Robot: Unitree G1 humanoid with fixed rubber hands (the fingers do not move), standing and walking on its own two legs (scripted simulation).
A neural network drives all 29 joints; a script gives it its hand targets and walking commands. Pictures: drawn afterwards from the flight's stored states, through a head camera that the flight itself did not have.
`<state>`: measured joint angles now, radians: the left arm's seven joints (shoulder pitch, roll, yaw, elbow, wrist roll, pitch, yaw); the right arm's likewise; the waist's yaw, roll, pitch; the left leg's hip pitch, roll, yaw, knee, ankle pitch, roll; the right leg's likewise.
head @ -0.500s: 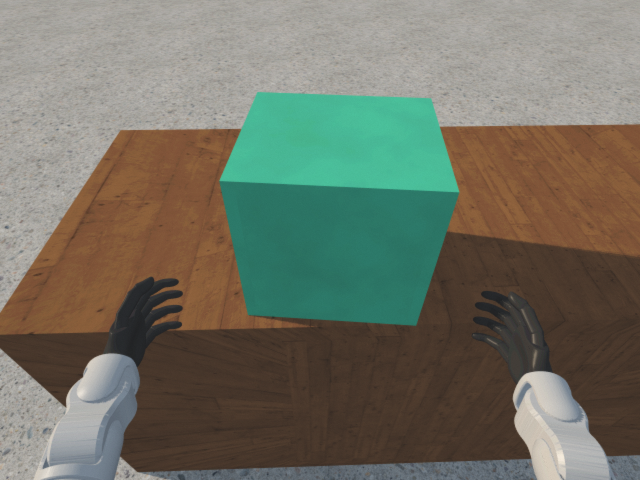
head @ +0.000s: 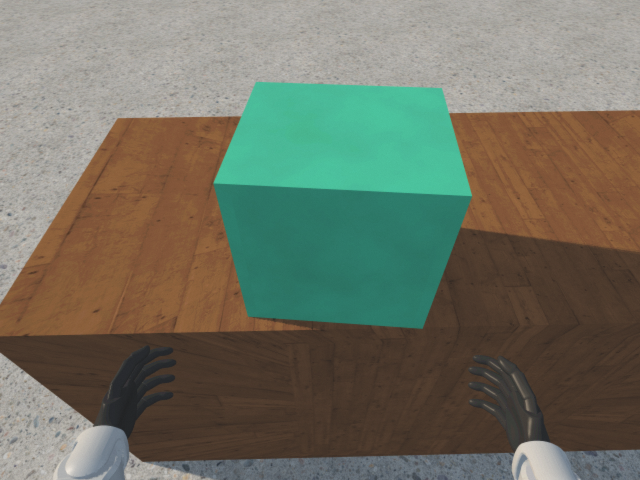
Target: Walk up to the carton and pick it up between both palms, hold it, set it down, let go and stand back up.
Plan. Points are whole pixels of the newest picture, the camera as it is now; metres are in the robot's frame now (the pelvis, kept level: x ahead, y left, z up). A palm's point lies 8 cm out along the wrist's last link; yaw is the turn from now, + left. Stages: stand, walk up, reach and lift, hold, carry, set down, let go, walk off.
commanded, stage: set down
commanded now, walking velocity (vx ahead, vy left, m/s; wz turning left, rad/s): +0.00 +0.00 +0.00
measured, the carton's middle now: (340, 207) +0.48 +0.00 +0.08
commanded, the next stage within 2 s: let go in 0.44 s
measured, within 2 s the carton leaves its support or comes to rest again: neither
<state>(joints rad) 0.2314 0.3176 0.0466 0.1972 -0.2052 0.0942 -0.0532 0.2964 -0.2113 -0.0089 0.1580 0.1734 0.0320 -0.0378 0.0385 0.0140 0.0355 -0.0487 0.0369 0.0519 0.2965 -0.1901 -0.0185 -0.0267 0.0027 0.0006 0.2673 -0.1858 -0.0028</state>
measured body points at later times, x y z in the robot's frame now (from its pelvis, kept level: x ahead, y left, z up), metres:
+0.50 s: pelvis -0.01 -0.01 +0.00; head -0.01 -0.01 +0.45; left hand +0.17 +0.24 -0.05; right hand +0.18 -0.23 -0.06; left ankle -0.02 +0.13 -0.75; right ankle -0.02 -0.12 -0.75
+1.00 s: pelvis -0.02 -0.01 +0.00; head -0.02 -0.01 +0.45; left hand +0.16 +0.23 -0.08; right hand +0.16 -0.24 -0.08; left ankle -0.02 +0.13 -0.75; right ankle -0.02 -0.12 -0.75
